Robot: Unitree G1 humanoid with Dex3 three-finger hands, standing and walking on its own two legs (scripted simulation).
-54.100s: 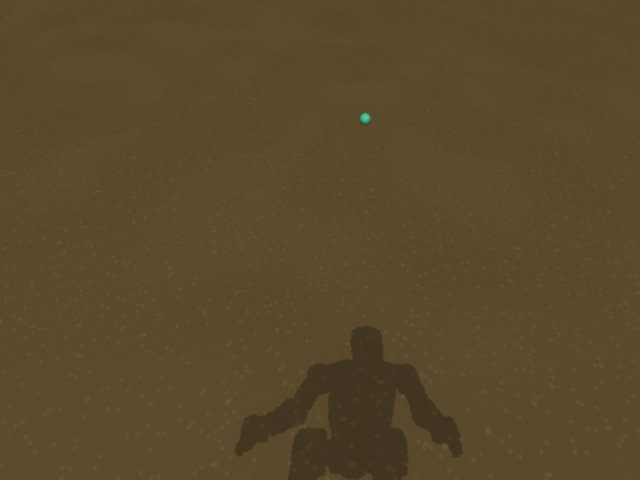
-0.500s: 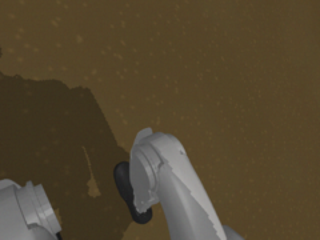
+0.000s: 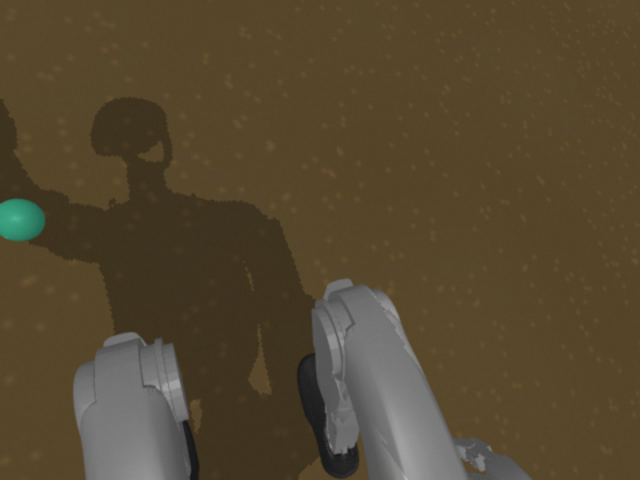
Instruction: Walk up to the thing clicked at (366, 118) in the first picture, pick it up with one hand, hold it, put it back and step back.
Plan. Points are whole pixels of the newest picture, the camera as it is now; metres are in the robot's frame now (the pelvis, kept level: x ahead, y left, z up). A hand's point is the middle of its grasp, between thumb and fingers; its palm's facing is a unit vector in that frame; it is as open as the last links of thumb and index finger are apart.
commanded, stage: withdraw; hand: left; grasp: from above
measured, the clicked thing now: (19, 220) +0.51 +0.32 -0.31
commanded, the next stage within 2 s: home in 0.38 s
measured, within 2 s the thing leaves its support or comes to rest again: neither
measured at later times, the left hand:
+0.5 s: hand out of the picture +0.47 +0.32 -0.18, palm faces -0.47 -0.08 -0.88, open 13.9 cm
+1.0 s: hand out of the picture +0.39 +0.30 -0.03, palm faces -0.30 -0.58 -0.76, open 8.6 cm
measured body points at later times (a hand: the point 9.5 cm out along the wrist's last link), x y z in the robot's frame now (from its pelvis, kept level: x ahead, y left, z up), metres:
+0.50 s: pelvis -0.01 -0.01 -0.01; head +0.24 +0.09 +0.35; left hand +0.49 +0.32 -0.13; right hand +0.03 -0.28 -0.09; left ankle +0.07 +0.12 -0.31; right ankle +0.12 -0.13 -0.31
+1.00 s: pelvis +0.00 +0.00 +0.09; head +0.21 +0.06 +0.49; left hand +0.40 +0.33 +0.02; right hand +0.13 -0.26 -0.02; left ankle +0.07 +0.12 -0.31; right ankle +0.12 -0.13 -0.31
